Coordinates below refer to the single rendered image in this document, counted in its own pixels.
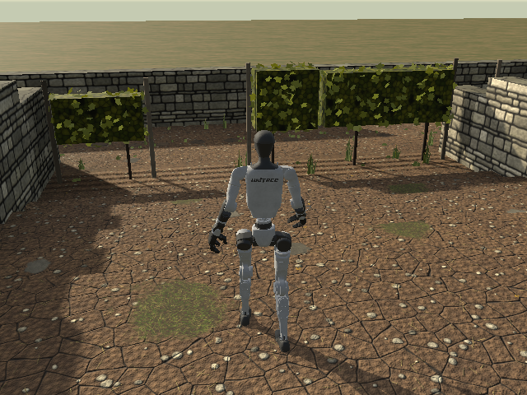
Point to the robot left forearm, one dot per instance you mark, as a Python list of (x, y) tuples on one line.
[(221, 220)]

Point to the robot right forearm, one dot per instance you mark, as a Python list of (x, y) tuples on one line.
[(300, 212)]

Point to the right robot hand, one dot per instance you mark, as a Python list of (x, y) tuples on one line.
[(294, 218)]

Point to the robot right upper arm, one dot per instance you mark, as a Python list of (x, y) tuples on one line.
[(293, 185)]

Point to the robot left upper arm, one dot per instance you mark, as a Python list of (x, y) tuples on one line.
[(233, 188)]

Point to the robot torso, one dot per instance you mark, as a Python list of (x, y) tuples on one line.
[(264, 198)]

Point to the left robot hand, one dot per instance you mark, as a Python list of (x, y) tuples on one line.
[(212, 240)]

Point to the humanoid robot head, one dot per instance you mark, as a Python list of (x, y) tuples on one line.
[(263, 143)]

